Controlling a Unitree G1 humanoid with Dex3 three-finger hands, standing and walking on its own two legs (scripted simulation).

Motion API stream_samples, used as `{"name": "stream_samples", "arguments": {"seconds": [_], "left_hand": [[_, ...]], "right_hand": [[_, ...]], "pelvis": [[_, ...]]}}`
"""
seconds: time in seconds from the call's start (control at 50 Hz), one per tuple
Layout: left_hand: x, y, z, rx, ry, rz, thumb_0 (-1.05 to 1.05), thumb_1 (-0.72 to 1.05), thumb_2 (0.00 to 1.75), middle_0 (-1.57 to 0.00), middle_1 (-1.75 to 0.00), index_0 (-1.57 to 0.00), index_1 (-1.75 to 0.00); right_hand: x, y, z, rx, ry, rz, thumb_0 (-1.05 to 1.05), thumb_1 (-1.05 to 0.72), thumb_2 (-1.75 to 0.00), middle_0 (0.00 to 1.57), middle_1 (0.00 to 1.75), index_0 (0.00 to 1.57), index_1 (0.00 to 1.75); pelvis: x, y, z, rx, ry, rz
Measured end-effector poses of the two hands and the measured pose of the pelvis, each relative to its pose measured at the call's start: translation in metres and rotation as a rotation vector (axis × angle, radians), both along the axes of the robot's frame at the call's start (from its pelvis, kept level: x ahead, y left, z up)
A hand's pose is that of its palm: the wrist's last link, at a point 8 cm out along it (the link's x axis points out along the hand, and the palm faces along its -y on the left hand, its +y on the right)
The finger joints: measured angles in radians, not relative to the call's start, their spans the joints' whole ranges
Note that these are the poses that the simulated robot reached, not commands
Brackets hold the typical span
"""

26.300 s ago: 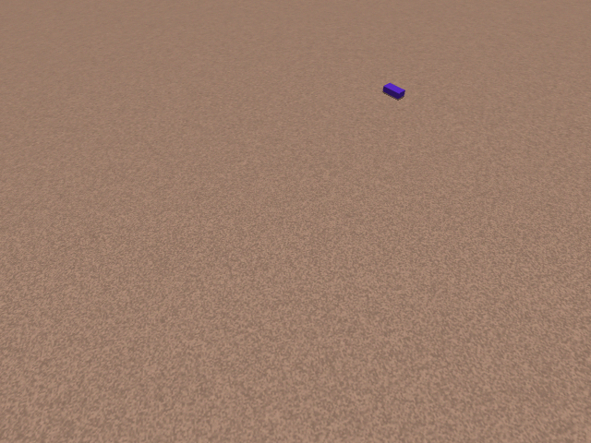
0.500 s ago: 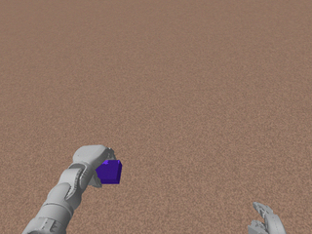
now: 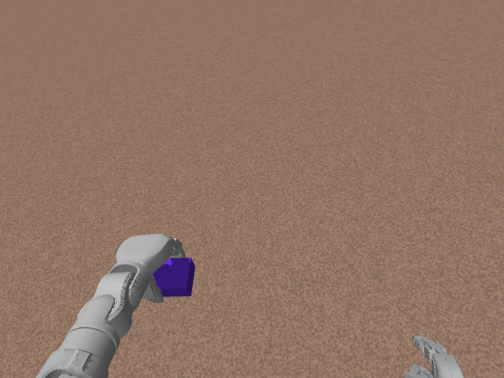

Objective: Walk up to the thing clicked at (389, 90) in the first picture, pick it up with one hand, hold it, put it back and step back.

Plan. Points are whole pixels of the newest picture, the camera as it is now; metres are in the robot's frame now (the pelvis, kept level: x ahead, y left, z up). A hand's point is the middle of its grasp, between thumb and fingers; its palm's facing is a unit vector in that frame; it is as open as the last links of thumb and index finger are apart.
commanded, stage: crouch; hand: left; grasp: from above
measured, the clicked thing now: (158, 277) +0.30 +0.23 -0.07
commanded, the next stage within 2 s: lower in 1.94 s
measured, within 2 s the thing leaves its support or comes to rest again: neither
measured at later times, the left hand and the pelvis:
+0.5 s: hand (182, 294) +0.32 +0.22 -0.21, palm faces -0.42 +0.05 -0.91, open 8.8 cm; pelvis -0.04 +0.00 -0.11, yaw +1 degrees
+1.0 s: hand (209, 309) +0.36 +0.21 -0.45, palm faces -0.46 +0.02 -0.89, open 8.8 cm; pelvis -0.08 +0.01 -0.30, yaw +1 degrees
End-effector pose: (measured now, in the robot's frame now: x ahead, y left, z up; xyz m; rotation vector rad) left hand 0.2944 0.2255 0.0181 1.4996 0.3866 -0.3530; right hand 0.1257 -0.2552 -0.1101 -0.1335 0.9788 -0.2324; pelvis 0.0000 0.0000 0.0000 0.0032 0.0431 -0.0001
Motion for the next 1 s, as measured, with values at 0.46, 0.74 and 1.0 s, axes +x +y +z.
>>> {"name": "stream_samples", "arguments": {"seconds": [0.46, 0.74, 1.0], "left_hand": [[0.022, -0.003, -0.155, 0.078, -0.03, -0.047, 0.0, 0.18, 0.27, -0.89, -0.23, -0.91, -0.21], [0.059, -0.009, -0.292, 0.084, -0.039, -0.025, 0.0, 0.17, 0.27, -0.9, -0.23, -0.92, -0.21], [0.073, -0.013, -0.412, 0.04, 0.003, -0.056, 0.0, 0.15, 0.33, -0.89, -0.26, -0.91, -0.25]], "right_hand": [[-0.076, -0.028, -0.083, -0.12, 0.214, 0.013, 0.01, -0.9, -0.9, 0.21, 0.3, 0.2, 0.3], [-0.166, -0.009, -0.211, -0.12, 0.375, -0.056, 0.01, -0.9, -0.89, 0.21, 0.3, 0.2, 0.3], [-0.168, -0.003, -0.3, -0.096, 0.418, 0.044, 0.01, -0.9, -0.89, 0.21, 0.3, 0.2, 0.3]], "pelvis": [[-0.037, 0.001, -0.088, -0.027, 0.3, 0.03], [-0.072, 0.012, -0.21, -0.048, 0.511, 0.022], [-0.081, 0.009, -0.298, -0.068, 0.617, 0.035]]}}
